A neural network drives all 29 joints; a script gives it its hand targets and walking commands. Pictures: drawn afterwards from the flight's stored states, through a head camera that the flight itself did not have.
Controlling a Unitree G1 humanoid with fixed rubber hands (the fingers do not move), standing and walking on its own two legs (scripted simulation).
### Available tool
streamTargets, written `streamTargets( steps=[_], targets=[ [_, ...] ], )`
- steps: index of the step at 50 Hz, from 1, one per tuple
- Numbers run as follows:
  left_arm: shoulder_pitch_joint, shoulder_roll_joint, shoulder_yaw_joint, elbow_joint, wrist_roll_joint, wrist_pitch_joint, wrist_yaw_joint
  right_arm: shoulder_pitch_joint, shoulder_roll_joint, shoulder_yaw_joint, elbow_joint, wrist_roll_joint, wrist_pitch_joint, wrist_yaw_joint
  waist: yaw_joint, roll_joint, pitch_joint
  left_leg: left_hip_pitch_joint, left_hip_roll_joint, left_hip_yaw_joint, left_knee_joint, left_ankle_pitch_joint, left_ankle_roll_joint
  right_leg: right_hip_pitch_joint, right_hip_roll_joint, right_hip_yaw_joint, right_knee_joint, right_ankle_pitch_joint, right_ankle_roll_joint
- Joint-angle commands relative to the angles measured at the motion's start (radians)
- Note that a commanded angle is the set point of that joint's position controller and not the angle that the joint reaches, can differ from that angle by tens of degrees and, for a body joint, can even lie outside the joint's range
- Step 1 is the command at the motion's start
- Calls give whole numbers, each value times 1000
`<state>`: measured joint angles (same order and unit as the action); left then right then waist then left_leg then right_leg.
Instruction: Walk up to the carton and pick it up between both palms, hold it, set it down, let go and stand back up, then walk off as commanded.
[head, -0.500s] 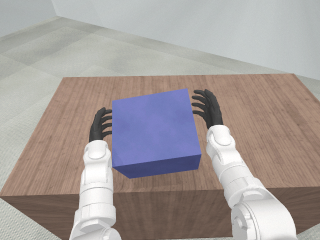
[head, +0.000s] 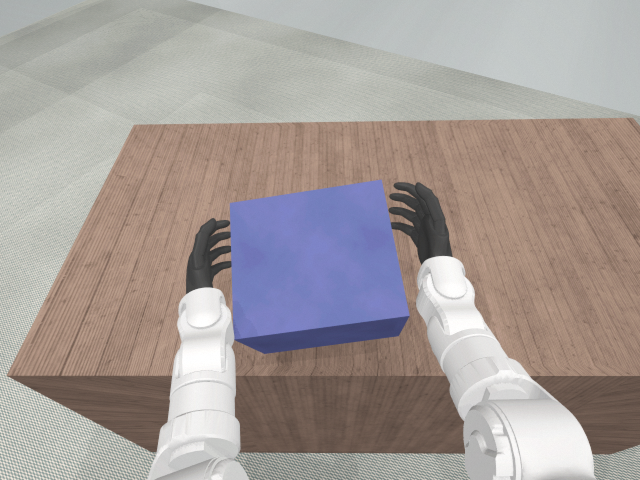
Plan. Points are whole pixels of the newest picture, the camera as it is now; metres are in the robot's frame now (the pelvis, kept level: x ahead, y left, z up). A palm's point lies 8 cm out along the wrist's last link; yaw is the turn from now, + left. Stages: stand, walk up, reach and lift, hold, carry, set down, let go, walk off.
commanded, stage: set down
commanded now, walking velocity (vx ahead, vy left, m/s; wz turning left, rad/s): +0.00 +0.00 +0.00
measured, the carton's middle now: (318, 273) +0.40 +0.04 +0.00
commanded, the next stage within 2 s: none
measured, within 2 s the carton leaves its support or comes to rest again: neither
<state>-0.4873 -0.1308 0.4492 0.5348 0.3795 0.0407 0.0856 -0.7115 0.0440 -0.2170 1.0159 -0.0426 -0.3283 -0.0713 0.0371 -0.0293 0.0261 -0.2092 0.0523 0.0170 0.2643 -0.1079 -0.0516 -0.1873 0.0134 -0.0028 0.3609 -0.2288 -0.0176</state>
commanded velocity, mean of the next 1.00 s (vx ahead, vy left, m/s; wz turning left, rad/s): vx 0.00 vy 0.00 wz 0.00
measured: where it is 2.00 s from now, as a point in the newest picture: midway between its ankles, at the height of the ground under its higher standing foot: outside the picture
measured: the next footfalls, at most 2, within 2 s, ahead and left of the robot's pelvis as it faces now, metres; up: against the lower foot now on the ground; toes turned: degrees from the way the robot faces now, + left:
none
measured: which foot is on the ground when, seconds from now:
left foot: down 0.00-1.00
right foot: down 0.00-1.00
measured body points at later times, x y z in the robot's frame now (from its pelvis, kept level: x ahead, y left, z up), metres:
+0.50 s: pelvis +0.01 +0.00 +0.00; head +0.08 -0.01 +0.44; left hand +0.38 +0.19 +0.02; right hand +0.43 -0.10 +0.03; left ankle +0.01 +0.16 -0.75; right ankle -0.03 -0.10 -0.75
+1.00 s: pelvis +0.01 +0.00 +0.00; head +0.08 +0.00 +0.44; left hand +0.37 +0.19 +0.02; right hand +0.44 -0.10 +0.03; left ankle +0.01 +0.16 -0.75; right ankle -0.03 -0.10 -0.75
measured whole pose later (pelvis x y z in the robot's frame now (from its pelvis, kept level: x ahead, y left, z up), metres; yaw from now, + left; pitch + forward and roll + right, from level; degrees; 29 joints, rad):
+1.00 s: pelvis +0.01 +0.00 +0.00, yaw +0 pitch +11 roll +1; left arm -0.55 -0.17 0.53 0.73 0.38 -0.15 0.13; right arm -0.78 0.00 -0.34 1.20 -0.15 -0.42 -0.05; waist 0.08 -0.02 -0.06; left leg -0.37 0.05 0.02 0.27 -0.10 -0.05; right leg -0.34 0.01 -0.01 0.36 -0.22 -0.02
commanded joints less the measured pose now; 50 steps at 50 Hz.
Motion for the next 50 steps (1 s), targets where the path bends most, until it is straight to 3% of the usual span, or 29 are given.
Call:
streamTargets(
  steps=[1,3,4,5,7,8,11,17,19,20,25,29,34,38,40,45,46,47,48,50],
  targets=[
    [-649,-496,-339,-11,-38,-126,-82,-534,416,208,-22,-196,-22,153,131,33,-555,236,-12,135,90,500,19,-53,30,-103,-86,349,25],
    [-659,-485,-327,-3,-29,-138,-70,-557,403,188,-11,-202,-30,159,138,39,-555,250,-9,130,101,512,16,-98,35,-108,-102,310,12],
    [-654,-490,-334,-4,-34,-141,-67,-534,403,174,21,-210,-28,157,123,43,-558,267,-5,128,104,529,13,-114,39,-108,-103,311,12],
    [-651,-485,-321,9,-29,-147,-64,-536,406,175,22,-210,-30,162,146,41,-571,253,-4,132,108,532,15,-112,37,-106,-101,315,13],
    [-634,-488,-312,45,-31,-158,-58,-565,402,178,16,-222,-41,162,156,22,-561,218,-6,130,110,530,15,-110,36,-103,-97,328,7],
    [-634,-496,-318,39,-34,-168,-59,-564,412,185,3,-213,-50,157,148,16,-579,216,-9,137,112,537,16,-97,34,-98,-86,368,10],
    [-647,-487,-300,61,-29,-178,-56,-568,405,166,44,-222,-45,159,149,23,-559,205,-6,131,108,507,18,-115,31,-95,-96,327,11],
    [-650,-504,-311,69,-44,-220,-37,-568,398,144,72,-239,-75,162,147,53,-639,235,5,122,147,607,1,-182,46,-102,-93,315,-6],
    [-615,-493,-291,101,-37,-228,-33,-566,395,140,83,-240,-79,165,161,30,-618,231,5,125,154,605,7,-188,42,-94,-96,310,-6],
    [-635,-488,-297,100,-40,-232,-34,-564,391,132,97,-247,-78,161,147,29,-610,219,2,126,150,589,12,-189,43,-95,-96,321,-2],
    [-610,-491,-271,142,-39,-257,-34,-561,382,131,133,-244,-94,162,156,16,-633,204,8,122,168,628,15,-197,39,-87,-81,366,0],
    [-602,-486,-235,195,-30,-273,-44,-586,404,135,139,-256,-98,160,172,-47,-588,101,-4,137,144,539,35,-136,29,-73,-54,423,23],
    [-619,-465,-201,213,-28,-293,-54,-573,402,124,165,-276,-102,159,165,-62,-569,29,-9,141,125,503,43,-81,20,-58,-29,482,36],
    [-595,-470,-192,217,-9,-294,-57,-557,402,82,179,-295,-108,159,158,-45,-571,56,-7,136,129,520,40,-118,30,-61,-48,415,25],
    [-600,-450,-175,238,-4,-287,-59,-560,383,84,188,-295,-102,165,171,-66,-519,27,-5,139,120,481,52,-117,24,-58,-52,368,25],
    [-609,-454,-162,207,22,-283,-53,-548,382,39,200,-317,-94,172,155,-15,-540,79,-7,141,123,494,42,-151,32,-71,-70,303,10],
    [-596,-448,-154,210,27,-280,-51,-546,380,29,204,-313,-91,174,172,-18,-523,68,-6,142,129,498,44,-158,32,-65,-70,289,11],
    [-607,-460,-164,206,23,-282,-47,-546,381,25,217,-318,-90,173,149,-19,-537,78,-3,136,129,493,41,-182,35,-69,-80,268,6],
    [-580,-452,-155,215,24,-281,-46,-530,379,28,226,-316,-88,174,174,-13,-523,73,-3,145,131,495,42,-183,31,-64,-76,259,1],
    [-585,-464,-163,208,27,-275,-51,-543,373,28,200,-314,-89,177,156,-16,-522,73,-6,140,127,479,46,-171,33,-67,-78,267,6]
  ],
)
